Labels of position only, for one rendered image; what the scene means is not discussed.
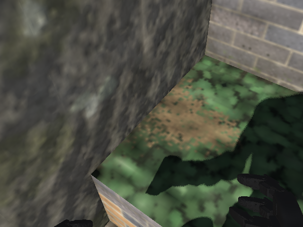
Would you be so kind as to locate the robot right hand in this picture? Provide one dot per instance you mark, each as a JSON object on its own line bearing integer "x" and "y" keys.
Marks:
{"x": 283, "y": 211}

